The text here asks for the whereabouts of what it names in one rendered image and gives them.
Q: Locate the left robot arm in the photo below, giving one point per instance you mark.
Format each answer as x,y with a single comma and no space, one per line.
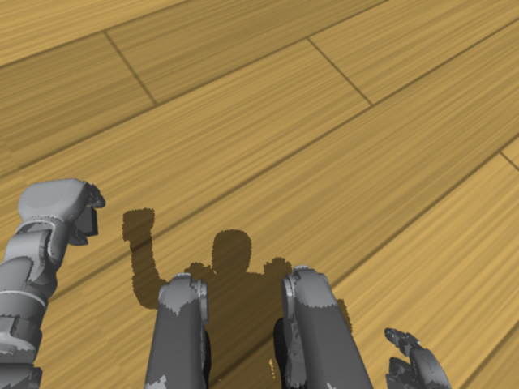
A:
27,281

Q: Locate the small box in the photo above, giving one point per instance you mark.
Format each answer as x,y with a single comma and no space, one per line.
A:
87,222

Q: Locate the left robot hand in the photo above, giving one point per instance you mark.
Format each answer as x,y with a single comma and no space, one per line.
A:
63,200

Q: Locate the right robot foot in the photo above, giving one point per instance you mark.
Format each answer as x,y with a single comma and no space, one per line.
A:
281,354

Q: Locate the right robot hand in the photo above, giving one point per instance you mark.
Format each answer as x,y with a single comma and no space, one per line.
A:
423,372

